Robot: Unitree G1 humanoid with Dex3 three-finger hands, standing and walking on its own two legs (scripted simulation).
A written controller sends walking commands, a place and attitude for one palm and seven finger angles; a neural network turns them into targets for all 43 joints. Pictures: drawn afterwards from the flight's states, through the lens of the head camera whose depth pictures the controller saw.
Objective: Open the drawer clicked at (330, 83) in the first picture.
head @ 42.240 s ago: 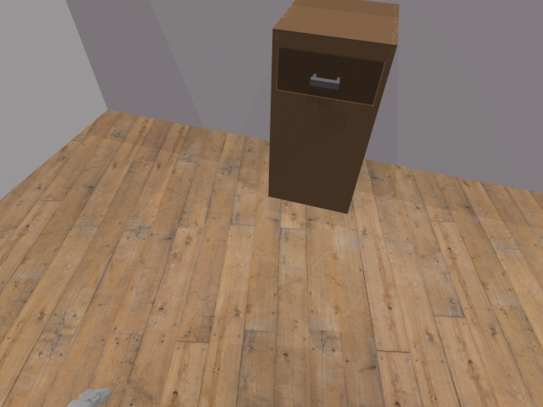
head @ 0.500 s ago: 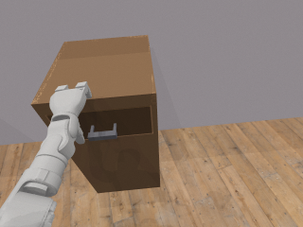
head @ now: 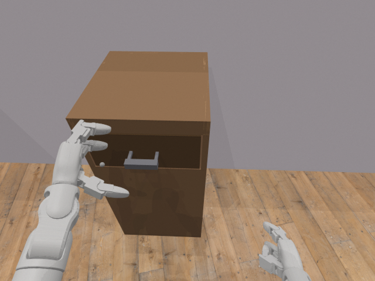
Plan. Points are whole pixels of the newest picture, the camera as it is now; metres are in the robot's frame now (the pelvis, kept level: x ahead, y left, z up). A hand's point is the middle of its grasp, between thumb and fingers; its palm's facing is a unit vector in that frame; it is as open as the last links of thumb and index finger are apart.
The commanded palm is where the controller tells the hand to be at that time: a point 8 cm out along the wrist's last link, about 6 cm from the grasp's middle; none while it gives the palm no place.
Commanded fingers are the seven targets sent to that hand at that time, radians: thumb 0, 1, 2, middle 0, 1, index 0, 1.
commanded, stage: draw the hand back to the body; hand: left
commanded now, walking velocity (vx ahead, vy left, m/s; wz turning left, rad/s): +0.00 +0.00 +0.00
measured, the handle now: (142, 159) +0.48 +0.21 -0.08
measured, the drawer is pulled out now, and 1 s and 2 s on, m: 0.00 0.00 0.00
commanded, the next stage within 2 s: step back with the hand held close in 0.82 s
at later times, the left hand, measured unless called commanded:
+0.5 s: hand (60, 211) +0.18 +0.22 +0.15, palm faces +0.33 -0.87 -0.36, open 9.7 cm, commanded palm +0.12 +0.27 +0.18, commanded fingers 0.00 0.73 0.82 -0.21 -0.41 -0.21 -0.41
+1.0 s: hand (47, 215) +0.16 +0.23 +0.17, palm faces +0.41 -0.82 -0.39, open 7.4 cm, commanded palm +0.11 +0.27 +0.18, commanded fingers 0.00 0.90 0.90 -0.20 -0.30 -0.20 -0.30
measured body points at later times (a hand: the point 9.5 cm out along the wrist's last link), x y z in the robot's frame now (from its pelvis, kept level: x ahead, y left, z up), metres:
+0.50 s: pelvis -0.01 -0.01 +0.00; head -0.04 -0.02 +0.45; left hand +0.15 +0.27 +0.17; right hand +0.17 -0.23 -0.08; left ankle -0.02 +0.10 -0.74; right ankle -0.03 -0.08 -0.74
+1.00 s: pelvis -0.02 -0.01 +0.00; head -0.04 -0.03 +0.45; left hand +0.14 +0.27 +0.19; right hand +0.18 -0.22 -0.08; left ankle -0.01 +0.10 -0.74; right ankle -0.03 -0.08 -0.74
